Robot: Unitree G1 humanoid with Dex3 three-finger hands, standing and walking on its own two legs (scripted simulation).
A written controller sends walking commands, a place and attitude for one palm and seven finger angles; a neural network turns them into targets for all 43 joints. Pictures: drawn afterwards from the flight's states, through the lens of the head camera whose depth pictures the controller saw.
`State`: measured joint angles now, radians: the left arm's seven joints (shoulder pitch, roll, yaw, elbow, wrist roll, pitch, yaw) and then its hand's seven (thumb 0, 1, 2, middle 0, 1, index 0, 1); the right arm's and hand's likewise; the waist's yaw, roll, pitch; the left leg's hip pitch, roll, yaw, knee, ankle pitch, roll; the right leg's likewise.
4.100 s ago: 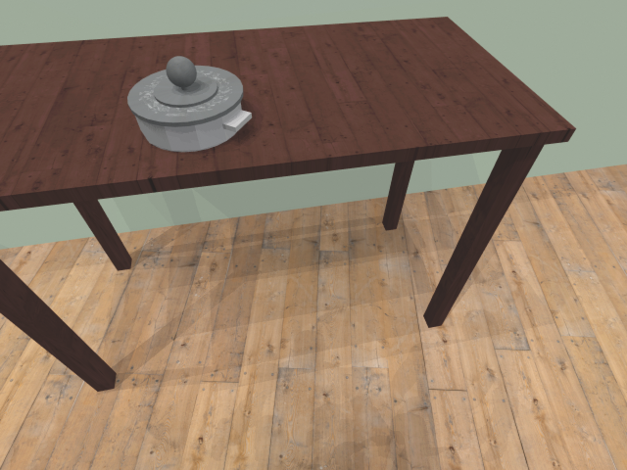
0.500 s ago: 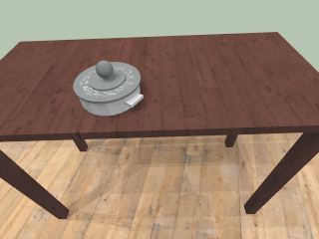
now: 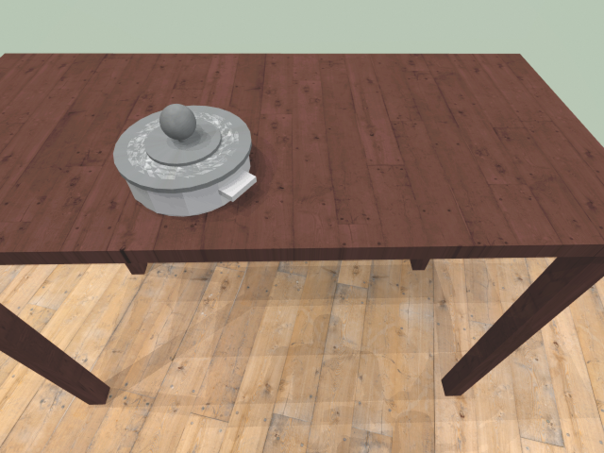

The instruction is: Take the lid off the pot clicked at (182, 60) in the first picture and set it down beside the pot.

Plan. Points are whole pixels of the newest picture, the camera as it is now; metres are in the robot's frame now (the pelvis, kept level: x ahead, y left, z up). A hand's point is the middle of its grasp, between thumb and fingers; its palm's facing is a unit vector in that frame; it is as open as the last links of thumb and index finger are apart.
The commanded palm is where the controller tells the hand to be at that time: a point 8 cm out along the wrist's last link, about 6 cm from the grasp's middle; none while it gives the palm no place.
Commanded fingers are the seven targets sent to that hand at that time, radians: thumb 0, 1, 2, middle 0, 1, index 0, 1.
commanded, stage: look again from close up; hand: left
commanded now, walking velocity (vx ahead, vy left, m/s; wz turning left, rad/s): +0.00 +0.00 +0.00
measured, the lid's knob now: (178, 122) +0.50 +0.21 +0.17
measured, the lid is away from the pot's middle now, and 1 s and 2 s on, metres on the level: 0.00 0.00 0.00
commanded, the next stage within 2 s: shuffle to correct the standing spot in 0.26 s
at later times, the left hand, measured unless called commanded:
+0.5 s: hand out of the picture +0.03 +0.19 -0.17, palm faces +0.05 -0.98 -0.21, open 7.3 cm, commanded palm none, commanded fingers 0.00 0.90 0.90 -0.20 -0.30 -0.20 -0.30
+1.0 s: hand out of the picture +0.12 +0.21 -0.17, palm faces +0.07 -0.97 -0.22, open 7.4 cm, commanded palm none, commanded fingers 0.00 0.90 0.90 -0.20 -0.30 -0.20 -0.30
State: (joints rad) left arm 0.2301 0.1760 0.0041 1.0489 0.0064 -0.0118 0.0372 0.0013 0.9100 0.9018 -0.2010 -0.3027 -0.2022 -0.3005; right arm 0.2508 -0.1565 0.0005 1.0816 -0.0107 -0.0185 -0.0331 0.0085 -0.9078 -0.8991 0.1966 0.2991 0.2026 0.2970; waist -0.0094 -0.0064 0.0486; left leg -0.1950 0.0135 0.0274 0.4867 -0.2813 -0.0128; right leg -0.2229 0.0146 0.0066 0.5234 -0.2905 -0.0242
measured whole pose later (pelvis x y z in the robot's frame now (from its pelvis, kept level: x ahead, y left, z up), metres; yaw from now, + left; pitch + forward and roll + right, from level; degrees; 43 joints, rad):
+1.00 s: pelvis +0.05 +0.02 +0.00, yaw +3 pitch +0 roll +2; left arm 0.17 0.16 0.02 0.98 0.01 -0.02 0.03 0.00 0.91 0.90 -0.20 -0.30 -0.20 -0.30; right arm 0.32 -0.10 0.00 1.07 -0.01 -0.02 -0.03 0.01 -0.90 -0.90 0.20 0.30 0.21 0.30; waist -0.02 -0.02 0.09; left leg -0.17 -0.05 0.05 0.49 -0.32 0.02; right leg -0.32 -0.03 -0.02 0.58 -0.22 -0.02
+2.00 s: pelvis +0.01 +0.04 +0.00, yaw +2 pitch -1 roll +1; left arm 0.28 0.15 0.00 1.00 0.01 0.01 0.04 0.00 0.92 0.90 -0.20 -0.30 -0.20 -0.30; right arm 0.29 -0.15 -0.01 1.02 -0.02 0.01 -0.02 0.01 -0.91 -0.90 0.20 0.30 0.20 0.30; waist -0.02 0.02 0.05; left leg -0.21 -0.03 0.08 0.52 -0.30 0.05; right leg -0.32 -0.01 0.00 0.53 -0.19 0.00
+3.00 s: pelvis +0.04 +0.05 +0.00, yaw +1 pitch -1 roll +0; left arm 0.27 0.16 0.01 0.94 -0.01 0.03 0.06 0.00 0.91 0.90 -0.20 -0.30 -0.20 -0.30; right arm 0.29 -0.15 0.00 1.05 0.00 -0.02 -0.03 0.01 -0.91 -0.90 0.20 0.30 0.20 0.30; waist -0.01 0.01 0.07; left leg -0.14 -0.03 0.08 0.48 -0.32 0.05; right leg -0.26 -0.01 0.01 0.51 -0.22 0.01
